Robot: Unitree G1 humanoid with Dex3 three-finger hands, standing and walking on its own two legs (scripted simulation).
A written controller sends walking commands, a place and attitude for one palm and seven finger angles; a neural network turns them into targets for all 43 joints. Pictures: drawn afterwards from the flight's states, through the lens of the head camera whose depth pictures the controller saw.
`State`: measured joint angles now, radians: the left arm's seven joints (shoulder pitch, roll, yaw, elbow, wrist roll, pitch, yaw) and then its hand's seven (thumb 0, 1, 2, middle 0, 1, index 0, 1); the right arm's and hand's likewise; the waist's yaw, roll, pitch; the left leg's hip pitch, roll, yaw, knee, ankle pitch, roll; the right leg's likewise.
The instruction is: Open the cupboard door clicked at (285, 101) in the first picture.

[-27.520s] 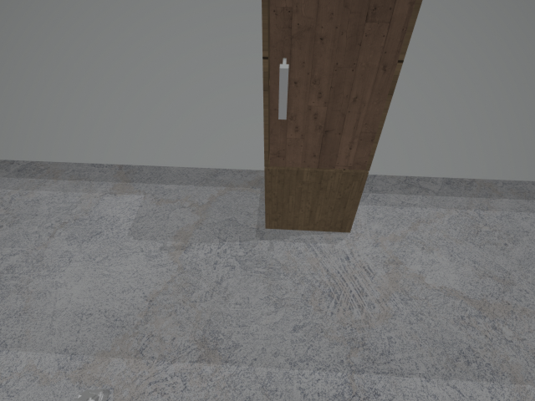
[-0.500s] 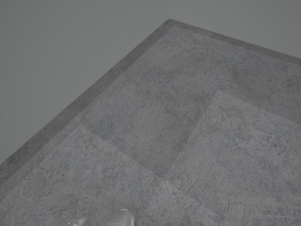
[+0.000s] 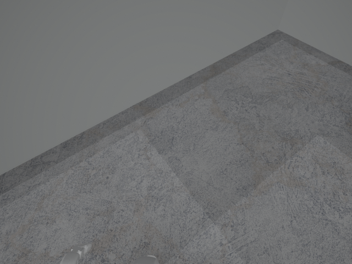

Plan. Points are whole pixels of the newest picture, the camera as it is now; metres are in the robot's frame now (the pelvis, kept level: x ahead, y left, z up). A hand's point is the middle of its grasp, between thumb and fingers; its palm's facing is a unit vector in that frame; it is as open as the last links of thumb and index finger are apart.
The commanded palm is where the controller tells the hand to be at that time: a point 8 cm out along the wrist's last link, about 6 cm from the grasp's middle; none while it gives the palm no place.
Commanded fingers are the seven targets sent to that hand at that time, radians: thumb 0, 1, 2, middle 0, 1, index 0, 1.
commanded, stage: turn to face it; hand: left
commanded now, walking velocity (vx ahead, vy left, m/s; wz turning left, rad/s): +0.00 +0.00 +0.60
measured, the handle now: out of the picture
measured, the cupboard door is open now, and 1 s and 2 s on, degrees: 45 45 45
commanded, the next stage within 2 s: none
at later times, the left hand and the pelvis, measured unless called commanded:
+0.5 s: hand out of the picture +0.01 +0.22 -0.16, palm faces +0.35 -0.90 -0.26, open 7.4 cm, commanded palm none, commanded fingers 0.00 0.90 0.90 -0.20 -0.30 -0.20 -0.30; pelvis +0.01 -0.01 +0.01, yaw +19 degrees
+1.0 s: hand out of the picture -0.02 +0.14 -0.14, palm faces +0.61 -0.76 -0.24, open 7.3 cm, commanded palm none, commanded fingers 0.00 0.90 0.90 -0.20 -0.30 -0.20 -0.30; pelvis +0.04 -0.06 +0.02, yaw +38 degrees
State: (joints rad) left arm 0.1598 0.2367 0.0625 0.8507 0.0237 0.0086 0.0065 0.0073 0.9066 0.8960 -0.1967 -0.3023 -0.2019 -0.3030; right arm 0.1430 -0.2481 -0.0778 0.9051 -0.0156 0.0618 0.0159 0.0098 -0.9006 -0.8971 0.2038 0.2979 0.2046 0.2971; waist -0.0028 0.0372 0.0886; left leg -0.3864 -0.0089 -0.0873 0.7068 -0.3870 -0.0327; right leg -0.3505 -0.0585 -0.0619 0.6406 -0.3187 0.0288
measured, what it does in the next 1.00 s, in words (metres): steps on the spot, turning left: left foot, then right foot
